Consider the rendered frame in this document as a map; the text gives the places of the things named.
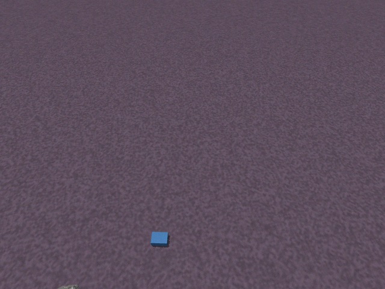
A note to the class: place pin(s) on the small box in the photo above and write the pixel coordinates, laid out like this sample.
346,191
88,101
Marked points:
159,239

